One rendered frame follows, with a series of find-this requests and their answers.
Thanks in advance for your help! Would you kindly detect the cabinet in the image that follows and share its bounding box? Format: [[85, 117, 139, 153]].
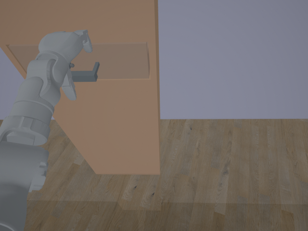
[[0, 0, 160, 175]]

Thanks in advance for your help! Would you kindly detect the left robot upper arm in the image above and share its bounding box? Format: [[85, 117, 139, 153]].
[[0, 141, 49, 231]]

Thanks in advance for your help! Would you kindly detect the left robot hand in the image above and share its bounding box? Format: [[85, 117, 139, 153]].
[[38, 29, 92, 101]]

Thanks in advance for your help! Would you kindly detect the drawer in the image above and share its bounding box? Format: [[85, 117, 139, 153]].
[[8, 42, 150, 79]]

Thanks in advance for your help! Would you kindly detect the handle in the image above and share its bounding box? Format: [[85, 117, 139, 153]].
[[69, 62, 100, 82]]

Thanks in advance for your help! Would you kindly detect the left robot forearm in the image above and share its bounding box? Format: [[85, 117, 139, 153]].
[[0, 51, 69, 146]]

